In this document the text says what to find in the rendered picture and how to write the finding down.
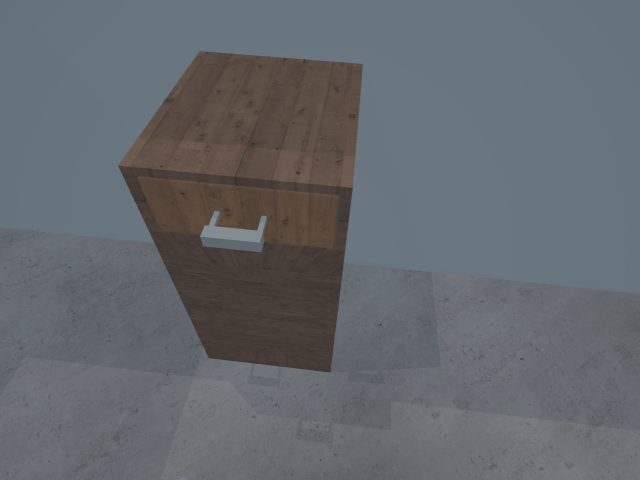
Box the cabinet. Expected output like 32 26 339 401
118 51 363 372

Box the handle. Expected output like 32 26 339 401
200 211 267 252

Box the drawer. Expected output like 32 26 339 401
137 176 339 248

